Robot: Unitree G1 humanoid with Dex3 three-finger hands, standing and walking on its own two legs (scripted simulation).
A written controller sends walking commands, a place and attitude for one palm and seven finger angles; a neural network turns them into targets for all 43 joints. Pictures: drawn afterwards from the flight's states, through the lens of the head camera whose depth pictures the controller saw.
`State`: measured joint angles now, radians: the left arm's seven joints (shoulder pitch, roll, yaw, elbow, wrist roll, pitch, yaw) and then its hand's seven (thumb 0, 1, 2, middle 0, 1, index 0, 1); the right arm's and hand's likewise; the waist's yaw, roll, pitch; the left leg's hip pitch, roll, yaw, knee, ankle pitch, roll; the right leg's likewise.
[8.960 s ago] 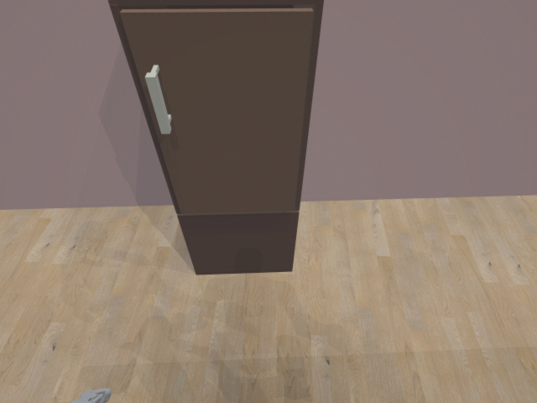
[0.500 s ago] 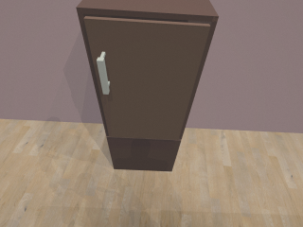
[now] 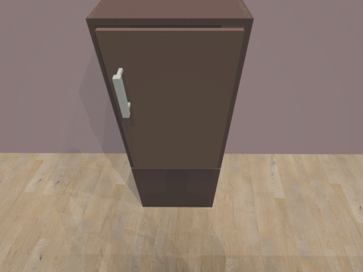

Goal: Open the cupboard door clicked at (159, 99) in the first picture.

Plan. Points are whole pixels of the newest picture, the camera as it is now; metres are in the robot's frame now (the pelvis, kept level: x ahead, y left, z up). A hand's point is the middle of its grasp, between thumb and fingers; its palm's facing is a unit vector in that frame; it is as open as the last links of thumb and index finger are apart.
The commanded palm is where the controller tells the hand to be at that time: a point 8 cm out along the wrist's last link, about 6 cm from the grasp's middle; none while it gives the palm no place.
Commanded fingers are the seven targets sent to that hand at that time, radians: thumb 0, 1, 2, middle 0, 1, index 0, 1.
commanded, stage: look again from close up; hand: left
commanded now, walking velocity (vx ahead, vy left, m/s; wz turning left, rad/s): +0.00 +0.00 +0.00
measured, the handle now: (123, 93) +0.57 +0.20 +0.09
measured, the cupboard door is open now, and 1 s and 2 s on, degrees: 0 0 0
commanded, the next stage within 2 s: raise the hand with hooked fingers in 0.38 s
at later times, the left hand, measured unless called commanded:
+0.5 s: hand out of the picture +0.04 +0.15 -0.16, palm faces +0.01 -0.97 -0.23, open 7.3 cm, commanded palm +0.13 +0.20 -0.06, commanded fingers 0.00 0.85 0.88 -0.20 -0.33 -0.20 -0.33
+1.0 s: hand (99, 257) +0.16 +0.19 -0.03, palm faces +0.20 -0.98 -0.03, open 9.1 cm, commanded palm +0.17 +0.23 -0.01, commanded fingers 0.00 0.27 0.63 -0.25 -0.70 -0.25 -0.70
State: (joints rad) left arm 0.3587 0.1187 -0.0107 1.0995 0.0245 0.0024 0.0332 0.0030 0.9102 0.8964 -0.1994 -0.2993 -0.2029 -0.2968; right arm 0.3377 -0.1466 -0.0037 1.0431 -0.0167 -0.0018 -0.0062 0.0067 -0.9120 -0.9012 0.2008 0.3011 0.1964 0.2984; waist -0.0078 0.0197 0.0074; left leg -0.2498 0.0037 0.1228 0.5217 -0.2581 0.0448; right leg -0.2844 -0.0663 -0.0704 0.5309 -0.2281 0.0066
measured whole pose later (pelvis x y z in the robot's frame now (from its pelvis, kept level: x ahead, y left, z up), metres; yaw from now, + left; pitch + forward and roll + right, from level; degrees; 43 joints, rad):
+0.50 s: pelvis +0.03 -0.03 +0.01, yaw -1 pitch -1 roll +1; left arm 0.27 0.15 -0.01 1.10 0.01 -0.02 0.04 0.01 0.93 0.90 -0.20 -0.30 -0.20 -0.30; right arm 0.31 -0.15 0.02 1.11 -0.01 -0.02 -0.02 0.01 -0.91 -0.90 0.20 0.30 0.20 0.30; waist 0.00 0.02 0.03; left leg -0.17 0.03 0.12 0.45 -0.26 0.00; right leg -0.22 -0.03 -0.08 0.48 -0.25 -0.02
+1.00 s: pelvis +0.02 -0.04 -0.06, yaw +3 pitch +10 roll -1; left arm 0.52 0.19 0.24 0.06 -0.29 -0.52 -0.33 0.01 0.50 0.72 -0.23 -0.56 -0.23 -0.56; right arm 0.13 -0.27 -0.06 0.51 0.02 -0.27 -0.03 0.01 -0.91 -0.90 0.20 0.30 0.20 0.30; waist 0.07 -0.04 -0.09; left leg -0.71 0.06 0.00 1.04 -0.50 -0.02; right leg -0.70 -0.05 -0.16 1.02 -0.49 -0.04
